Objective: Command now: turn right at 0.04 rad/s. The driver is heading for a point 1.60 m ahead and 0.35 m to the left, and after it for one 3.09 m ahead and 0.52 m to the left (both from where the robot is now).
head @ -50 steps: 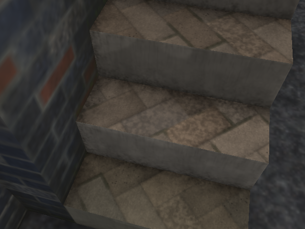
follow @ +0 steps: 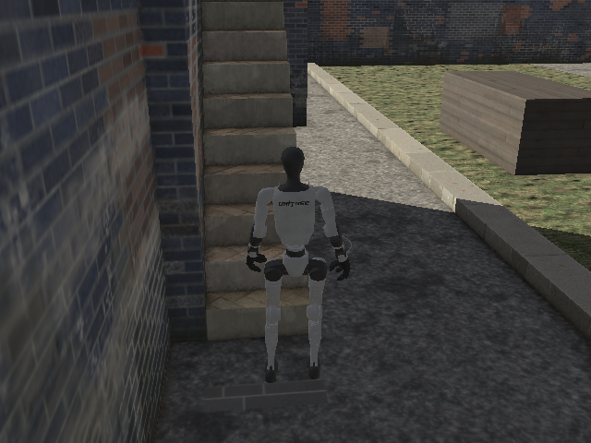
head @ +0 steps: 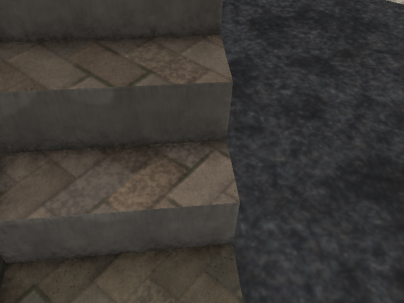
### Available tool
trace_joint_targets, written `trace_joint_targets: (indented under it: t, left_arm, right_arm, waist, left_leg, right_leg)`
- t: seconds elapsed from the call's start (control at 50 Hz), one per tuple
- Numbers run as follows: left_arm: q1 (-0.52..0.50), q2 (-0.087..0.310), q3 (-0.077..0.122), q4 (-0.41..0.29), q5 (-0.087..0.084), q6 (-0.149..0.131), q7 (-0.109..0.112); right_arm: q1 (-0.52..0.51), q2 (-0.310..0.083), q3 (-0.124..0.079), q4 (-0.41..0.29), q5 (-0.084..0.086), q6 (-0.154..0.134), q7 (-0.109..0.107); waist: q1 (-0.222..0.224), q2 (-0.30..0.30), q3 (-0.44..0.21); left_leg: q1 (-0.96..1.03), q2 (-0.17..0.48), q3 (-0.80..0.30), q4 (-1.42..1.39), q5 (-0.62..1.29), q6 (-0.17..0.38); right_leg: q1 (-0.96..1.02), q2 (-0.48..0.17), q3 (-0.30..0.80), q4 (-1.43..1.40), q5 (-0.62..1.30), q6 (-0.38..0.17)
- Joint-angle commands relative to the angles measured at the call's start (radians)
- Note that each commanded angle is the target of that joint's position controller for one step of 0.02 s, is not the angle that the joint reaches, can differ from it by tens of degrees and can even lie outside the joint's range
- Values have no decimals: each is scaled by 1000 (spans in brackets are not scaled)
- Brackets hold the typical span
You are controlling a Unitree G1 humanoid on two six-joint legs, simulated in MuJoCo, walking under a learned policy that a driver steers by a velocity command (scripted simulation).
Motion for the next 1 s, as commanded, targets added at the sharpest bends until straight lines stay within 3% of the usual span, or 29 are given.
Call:
trace_joint_targets:
  t: [0.02,0.24,0.54,0.84,0.86,0.88,0.92,0.94,0.96,1.0]
  left_arm:
    - [-47,97,31,-50,-3,-10,7]
    - [-4,107,41,63,-10,-6,18]
    - [-11,117,37,180,-15,-4,26]
    - [-10,118,27,254,-17,-5,26]
    - [4,104,23,266,-14,-4,27]
    - [34,69,-1,287,24,-3,24]
    - [7,112,5,292,18,-4,23]
    - [-28,161,29,278,-32,-9,29]
    - [-20,152,27,276,-38,-13,31]
    - [10,125,27,282,-35,-20,32]
  right_arm:
    - [7,-112,-21,-18,4,-20,-4]
    - [-8,-103,-14,53,7,-20,-6]
    - [-10,-98,-6,124,8,-13,-10]
    - [14,-96,1,160,8,-12,-15]
    - [30,-82,6,170,6,-11,-16]
    - [22,-33,24,170,-8,-3,-13]
    - [1,-73,15,160,-7,0,-9]
    - [7,-131,-5,163,23,-6,-19]
    - [25,-123,-4,165,25,-11,-24]
    - [56,-80,0,170,23,-20,-25]
  waist:
    - [-5,68,-7]
    - [-2,20,-5]
    - [0,27,5]
    - [2,24,9]
    - [3,26,-14]
    - [18,50,-15]
    - [12,23,33]
    - [1,-6,39]
    - [2,-9,30]
    - [0,-10,85]
  left_leg:
    - [-43,35,-41,-111,84,24]
    - [-21,19,-31,-127,128,32]
    - [-7,5,-21,-152,141,31]
    - [-11,-1,-16,-163,127,32]
    - [0,-8,-8,-172,72,31]
    - [11,40,-68,-218,64,39]
    - [22,27,-62,-214,33,48]
    - [1,-35,10,-161,-53,44]
    - [-21,-45,17,-141,-122,51]
    - [-78,-49,19,-115,-231,68]
  right_leg:
    - [49,-65,79,-80,100,-29]
    - [96,-66,67,-87,179,-10]
    - [112,-68,62,-111,195,-8]
    - [104,-65,56,-125,179,-8]
    - [114,-58,48,-135,110,-7]
    - [129,-117,106,-194,68,-2]
    - [93,-101,109,-211,-13,-4]
    - [74,-34,46,-165,-111,-9]
    - [57,-35,51,-161,-209,-20]
    - [2,-50,79,-170,-355,-44]
Velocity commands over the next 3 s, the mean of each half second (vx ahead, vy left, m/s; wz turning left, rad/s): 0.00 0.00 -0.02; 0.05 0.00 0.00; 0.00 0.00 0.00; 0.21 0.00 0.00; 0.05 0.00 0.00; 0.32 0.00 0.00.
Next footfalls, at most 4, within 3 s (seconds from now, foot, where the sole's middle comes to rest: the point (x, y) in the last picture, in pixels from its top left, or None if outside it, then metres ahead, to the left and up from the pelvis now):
1.98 right None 0.12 -0.09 -0.77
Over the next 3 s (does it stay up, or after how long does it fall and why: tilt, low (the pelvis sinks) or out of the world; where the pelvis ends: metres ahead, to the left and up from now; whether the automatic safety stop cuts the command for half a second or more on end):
stays up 0.12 -0.01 0.00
